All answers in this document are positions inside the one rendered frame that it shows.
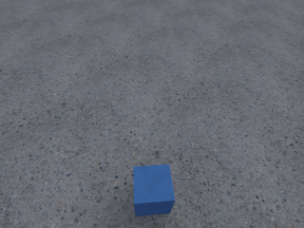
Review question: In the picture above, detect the carton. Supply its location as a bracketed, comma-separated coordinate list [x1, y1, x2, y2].
[133, 164, 175, 217]

